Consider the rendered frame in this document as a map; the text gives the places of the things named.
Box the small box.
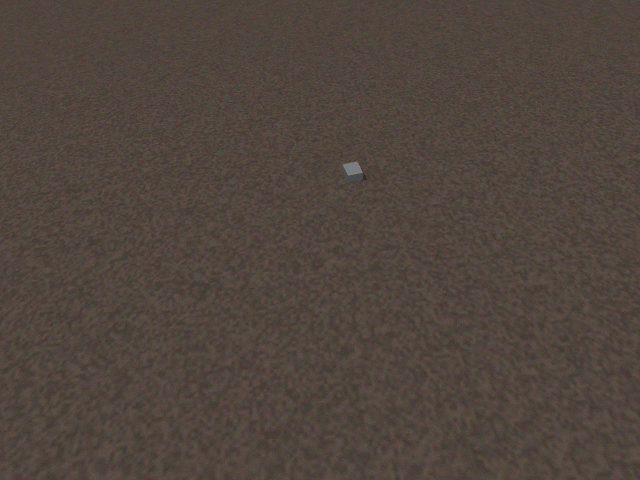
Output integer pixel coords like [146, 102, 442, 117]
[342, 162, 363, 183]

